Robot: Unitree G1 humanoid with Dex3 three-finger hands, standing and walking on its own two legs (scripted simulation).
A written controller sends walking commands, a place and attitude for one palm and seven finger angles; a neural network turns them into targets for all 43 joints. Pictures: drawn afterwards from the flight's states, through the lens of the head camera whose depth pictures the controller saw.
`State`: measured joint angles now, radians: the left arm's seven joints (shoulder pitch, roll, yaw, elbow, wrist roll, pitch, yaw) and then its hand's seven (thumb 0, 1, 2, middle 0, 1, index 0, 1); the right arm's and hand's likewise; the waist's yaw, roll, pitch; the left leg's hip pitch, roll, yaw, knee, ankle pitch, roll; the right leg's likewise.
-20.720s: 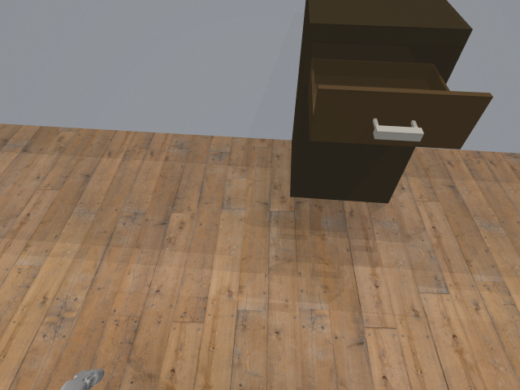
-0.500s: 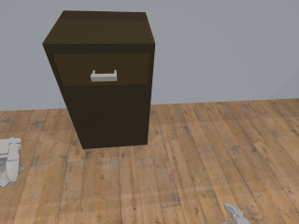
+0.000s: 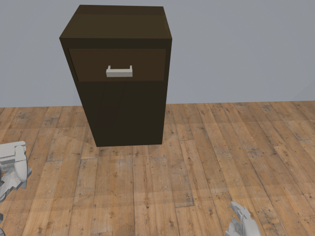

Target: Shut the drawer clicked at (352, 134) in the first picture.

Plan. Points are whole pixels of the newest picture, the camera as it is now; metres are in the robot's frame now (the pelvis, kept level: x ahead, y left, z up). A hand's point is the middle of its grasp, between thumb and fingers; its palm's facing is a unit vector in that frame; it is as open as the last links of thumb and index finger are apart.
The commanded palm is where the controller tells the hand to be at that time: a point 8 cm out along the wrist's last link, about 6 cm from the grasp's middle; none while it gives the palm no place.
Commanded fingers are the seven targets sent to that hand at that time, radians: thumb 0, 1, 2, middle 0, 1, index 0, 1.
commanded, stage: stop stepping back and stand still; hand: left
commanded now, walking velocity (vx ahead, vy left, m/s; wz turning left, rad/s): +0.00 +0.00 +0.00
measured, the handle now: (119, 70) +0.85 +0.23 -0.06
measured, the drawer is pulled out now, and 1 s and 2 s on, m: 0.00 0.00 0.00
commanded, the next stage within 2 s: let the arm hang, fingers relaxed in 0.08 s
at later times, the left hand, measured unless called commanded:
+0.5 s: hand out of the picture +0.04 +0.18 -0.19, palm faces +0.09 -0.98 -0.18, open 3.2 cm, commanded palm none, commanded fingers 0.00 0.90 0.90 -0.72 -0.86 -0.72 -0.86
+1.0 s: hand out of the picture -0.04 +0.16 -0.17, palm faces +0.07 -0.98 -0.21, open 7.1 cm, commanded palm none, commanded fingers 0.00 0.90 0.90 -0.20 -0.30 -0.20 -0.30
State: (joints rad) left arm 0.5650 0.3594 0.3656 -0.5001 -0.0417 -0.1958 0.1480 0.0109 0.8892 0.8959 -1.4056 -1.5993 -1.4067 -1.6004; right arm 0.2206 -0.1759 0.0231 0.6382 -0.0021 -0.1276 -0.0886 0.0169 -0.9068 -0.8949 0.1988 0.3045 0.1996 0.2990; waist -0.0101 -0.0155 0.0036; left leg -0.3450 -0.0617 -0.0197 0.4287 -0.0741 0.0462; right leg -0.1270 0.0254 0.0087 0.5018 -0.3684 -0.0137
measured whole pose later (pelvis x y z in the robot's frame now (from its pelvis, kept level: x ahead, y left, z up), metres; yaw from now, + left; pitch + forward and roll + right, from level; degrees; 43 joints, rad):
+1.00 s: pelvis +0.01 -0.01 +0.00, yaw +2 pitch -2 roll +0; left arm 0.37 0.14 0.00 1.15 0.01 0.00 0.04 0.00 0.91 0.90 -0.24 -0.36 -0.24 -0.36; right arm 0.27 -0.14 -0.01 1.14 -0.01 0.02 -0.04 0.01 -0.92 -0.89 0.20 0.30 0.20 0.30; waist -0.01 0.02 0.04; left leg -0.29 -0.06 -0.03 0.42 -0.08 0.04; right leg -0.04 0.02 -0.02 0.44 -0.36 -0.03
